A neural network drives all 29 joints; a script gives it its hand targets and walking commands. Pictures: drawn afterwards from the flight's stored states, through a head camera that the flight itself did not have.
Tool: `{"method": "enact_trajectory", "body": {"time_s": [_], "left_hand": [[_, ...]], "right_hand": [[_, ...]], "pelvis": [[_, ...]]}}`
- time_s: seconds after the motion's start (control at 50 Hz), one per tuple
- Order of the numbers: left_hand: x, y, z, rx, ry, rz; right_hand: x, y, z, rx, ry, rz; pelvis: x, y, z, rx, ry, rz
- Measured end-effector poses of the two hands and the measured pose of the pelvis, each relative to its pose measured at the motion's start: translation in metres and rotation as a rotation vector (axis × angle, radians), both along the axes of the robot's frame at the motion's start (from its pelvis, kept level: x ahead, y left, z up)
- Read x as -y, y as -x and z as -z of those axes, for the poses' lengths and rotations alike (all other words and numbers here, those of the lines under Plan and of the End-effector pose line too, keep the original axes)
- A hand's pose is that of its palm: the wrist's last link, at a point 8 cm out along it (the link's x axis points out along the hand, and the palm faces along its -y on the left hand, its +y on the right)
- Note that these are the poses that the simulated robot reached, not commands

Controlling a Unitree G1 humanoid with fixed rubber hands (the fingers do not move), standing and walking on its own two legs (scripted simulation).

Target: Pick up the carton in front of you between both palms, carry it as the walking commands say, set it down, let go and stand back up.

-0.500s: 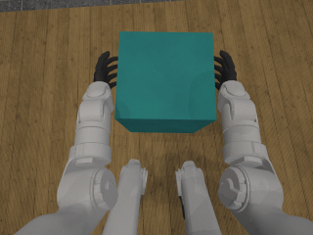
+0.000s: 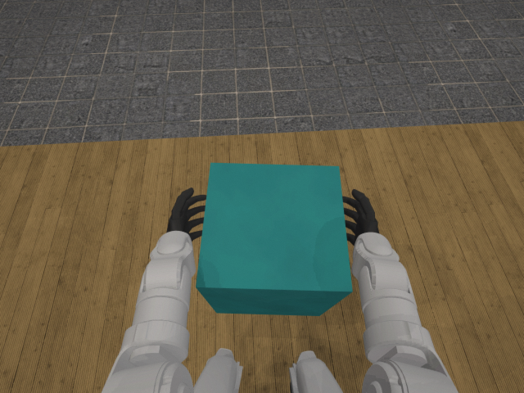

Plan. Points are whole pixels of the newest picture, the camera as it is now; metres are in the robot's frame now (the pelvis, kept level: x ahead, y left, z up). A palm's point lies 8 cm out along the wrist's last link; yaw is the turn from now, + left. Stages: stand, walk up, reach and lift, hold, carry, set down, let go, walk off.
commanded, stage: reach and lift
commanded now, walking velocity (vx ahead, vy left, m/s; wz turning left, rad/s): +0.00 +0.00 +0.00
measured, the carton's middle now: (271, 247) +0.37 +0.00 -0.10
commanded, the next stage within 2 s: hold in 1.46 s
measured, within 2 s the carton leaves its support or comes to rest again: neither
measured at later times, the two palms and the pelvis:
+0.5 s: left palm (150, 225) +0.32 +0.15 +0.10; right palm (403, 231) +0.32 -0.15 +0.10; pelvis +0.03 +0.00 +0.08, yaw +0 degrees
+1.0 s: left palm (149, 221) +0.32 +0.15 +0.11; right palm (406, 228) +0.32 -0.15 +0.11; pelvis +0.03 +0.00 +0.09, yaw +0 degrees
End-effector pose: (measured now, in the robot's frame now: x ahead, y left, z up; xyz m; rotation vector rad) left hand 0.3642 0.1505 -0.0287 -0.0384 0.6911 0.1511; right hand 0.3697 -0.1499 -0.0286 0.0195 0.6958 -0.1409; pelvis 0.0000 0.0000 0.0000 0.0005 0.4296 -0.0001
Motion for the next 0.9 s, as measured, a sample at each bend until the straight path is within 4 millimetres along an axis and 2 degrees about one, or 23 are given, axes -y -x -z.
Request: {"method": "enact_trajectory", "body": {"time_s": [0.26, 0.46, 0.54, 0.72, 0.9], "left_hand": [[0.000, 0.025, -0.077, 0.009, -0.007, 0.009], [0.000, 0.041, -0.128, 0.035, -0.028, 0.034], [0.000, 0.046, -0.135, 0.020, -0.036, 0.044], [0.000, 0.050, -0.134, 0.004, -0.033, 0.040], [0.000, 0.045, -0.140, 0.015, -0.035, 0.042]], "right_hand": [[0.000, 0.027, -0.077, 0.009, 0.003, 0.002], [0.000, 0.046, -0.127, 0.035, 0.023, -0.006], [0.000, 0.051, -0.135, 0.020, 0.033, -0.014], [0.000, 0.054, -0.134, 0.004, 0.032, -0.013], [0.001, 0.050, -0.139, 0.015, 0.031, -0.011]], "pelvis": [[0.000, -0.025, -0.059, 0.220, 0.001, 0.002], [-0.001, -0.032, -0.081, 0.399, -0.001, 0.004], [-0.001, -0.028, -0.083, 0.449, -0.001, 0.004], [-0.001, -0.018, -0.082, 0.484, 0.000, 0.003], [-0.001, -0.021, -0.084, 0.487, 0.000, 0.005]]}}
